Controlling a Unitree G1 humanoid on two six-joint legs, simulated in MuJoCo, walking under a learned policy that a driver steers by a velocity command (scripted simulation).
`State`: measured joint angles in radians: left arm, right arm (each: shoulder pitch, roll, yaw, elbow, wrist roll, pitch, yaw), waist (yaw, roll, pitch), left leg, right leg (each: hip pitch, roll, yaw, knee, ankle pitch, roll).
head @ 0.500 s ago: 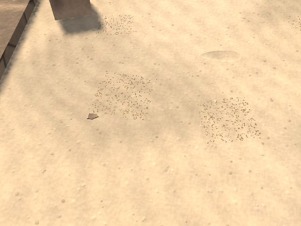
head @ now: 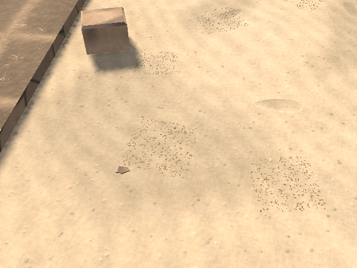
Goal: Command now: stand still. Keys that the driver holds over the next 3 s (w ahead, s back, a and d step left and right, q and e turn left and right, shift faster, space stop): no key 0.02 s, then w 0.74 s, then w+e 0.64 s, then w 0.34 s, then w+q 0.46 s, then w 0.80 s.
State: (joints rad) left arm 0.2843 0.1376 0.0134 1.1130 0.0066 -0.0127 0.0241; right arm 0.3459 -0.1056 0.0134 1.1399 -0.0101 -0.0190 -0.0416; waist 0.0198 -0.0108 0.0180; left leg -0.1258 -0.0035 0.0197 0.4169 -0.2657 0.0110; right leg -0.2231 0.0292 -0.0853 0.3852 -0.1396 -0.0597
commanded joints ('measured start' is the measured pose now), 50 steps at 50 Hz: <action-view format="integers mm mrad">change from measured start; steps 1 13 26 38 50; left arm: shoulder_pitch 71 -79 188 260 141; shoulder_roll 54 71 104 140 59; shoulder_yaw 5 30 40 29 49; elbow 5 -131 -64 -24 -123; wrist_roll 0 14 9 10 26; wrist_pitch -6 -59 -93 -109 -30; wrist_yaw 2 -45 -15 -6 -42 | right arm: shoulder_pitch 65 169 -15 -364 -49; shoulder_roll -69 -166 -110 -127 -130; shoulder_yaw -8 -74 -73 -65 -81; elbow -11 -20 -139 -290 -168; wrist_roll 1 -16 -26 -7 -8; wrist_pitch -12 -34 -46 -38 -96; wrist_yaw -2 11 75 70 32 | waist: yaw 5 -48 -30 -12 10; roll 33 110 -36 -76 42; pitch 67 169 81 109 22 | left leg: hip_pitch -126 61 -531 -383 -70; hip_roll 106 281 89 0 274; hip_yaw -112 -309 -4 112 -121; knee -135 -274 656 164 -281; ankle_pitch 32 -217 51 209 119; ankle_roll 36 208 64 103 156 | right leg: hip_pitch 76 -345 188 267 -281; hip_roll -119 -74 -257 -239 -134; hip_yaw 143 33 285 88 128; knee -61 320 -252 -180 818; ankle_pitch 3 -254 30 639 -110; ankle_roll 3 -16 -119 -112 -42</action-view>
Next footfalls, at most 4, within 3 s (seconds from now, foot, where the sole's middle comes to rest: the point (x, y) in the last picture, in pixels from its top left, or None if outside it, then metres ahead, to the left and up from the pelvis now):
0.36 right None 0.16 -0.11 -0.78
0.84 left None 0.50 0.05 -0.78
1.40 right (228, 217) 0.75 -0.17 -0.78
1.96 left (222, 151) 1.10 -0.17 -0.78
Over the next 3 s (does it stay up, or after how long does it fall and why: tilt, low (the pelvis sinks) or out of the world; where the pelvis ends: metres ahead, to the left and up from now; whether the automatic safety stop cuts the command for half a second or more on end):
stays up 1.48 -0.31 -0.01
